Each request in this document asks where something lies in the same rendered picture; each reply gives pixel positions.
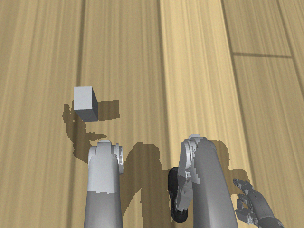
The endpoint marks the right robot arm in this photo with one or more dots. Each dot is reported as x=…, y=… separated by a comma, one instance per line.
x=270, y=222

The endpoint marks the right robot hand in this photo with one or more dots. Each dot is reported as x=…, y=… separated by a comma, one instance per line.
x=258, y=206

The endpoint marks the right robot foot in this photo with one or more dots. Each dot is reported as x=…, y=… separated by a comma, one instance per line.
x=176, y=215

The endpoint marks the carton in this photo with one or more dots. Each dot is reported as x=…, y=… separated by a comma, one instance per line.
x=85, y=103

